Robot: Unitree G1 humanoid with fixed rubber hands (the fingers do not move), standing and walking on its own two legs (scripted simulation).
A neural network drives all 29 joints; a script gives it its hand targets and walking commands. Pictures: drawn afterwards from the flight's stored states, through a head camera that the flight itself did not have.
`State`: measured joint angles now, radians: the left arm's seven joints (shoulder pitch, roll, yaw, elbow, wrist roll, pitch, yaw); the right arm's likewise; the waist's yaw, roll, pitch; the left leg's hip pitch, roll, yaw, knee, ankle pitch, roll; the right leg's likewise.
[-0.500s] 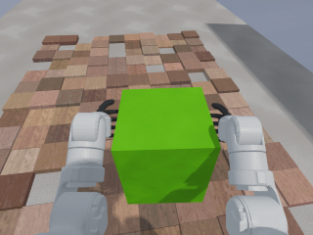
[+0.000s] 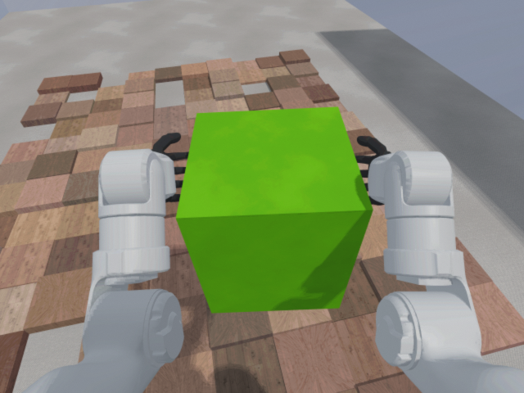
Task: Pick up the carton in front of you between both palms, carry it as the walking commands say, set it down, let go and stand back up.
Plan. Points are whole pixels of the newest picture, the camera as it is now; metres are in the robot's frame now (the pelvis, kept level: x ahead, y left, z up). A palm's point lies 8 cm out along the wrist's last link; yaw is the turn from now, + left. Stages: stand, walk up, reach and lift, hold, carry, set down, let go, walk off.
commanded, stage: carry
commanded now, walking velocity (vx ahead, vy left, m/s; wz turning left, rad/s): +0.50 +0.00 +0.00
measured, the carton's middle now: (271, 215) +0.37 -0.01 +0.10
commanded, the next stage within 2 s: none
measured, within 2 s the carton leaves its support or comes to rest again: neither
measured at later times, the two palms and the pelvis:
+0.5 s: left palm (180, 141) +0.58 +0.16 +0.10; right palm (326, 131) +0.59 -0.14 +0.10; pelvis +0.29 -0.01 -0.03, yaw +1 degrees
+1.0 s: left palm (217, 73) +0.83 +0.10 +0.12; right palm (332, 67) +0.85 -0.20 +0.12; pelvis +0.51 -0.07 +0.00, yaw +2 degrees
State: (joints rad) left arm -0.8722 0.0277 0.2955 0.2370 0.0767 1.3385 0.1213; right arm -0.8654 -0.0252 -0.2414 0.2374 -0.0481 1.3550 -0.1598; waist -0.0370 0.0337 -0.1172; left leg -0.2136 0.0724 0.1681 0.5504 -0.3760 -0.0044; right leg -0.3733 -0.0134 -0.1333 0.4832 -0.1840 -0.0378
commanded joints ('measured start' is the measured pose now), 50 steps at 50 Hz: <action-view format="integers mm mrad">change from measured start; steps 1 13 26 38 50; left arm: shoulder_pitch -578 -245 1 120 -372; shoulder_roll -1059 -1067 -1001 -1066 -958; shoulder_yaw -463 -740 -853 -873 -813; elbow -15 -634 -621 -455 -452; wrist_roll -362 -386 -415 -328 -490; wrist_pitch -6 -15 -12 -148 -139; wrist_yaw -212 -251 -295 -284 -232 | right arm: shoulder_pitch -774 -242 107 35 -375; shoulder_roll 1141 1090 1009 1072 985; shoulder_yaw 483 671 763 862 756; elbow -150 -572 -571 -506 -421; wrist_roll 429 268 287 381 431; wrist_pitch -12 -43 -63 -167 -147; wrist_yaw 260 212 273 341 230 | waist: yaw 108 107 -34 31 62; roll -350 -151 100 99 -158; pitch -321 -272 -481 -216 -358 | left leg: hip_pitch -477 -628 609 8 -206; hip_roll -68 -20 338 144 -43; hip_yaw -11 -95 -616 -80 -111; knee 400 240 -164 -228 175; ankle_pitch -109 253 293 101 -60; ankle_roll -14 -12 332 96 9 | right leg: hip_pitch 612 683 -475 89 328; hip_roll -294 -194 -46 -19 -230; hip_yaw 530 252 240 -83 142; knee -162 -172 952 59 -113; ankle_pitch -106 446 -306 49 416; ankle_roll -189 -136 9 65 -132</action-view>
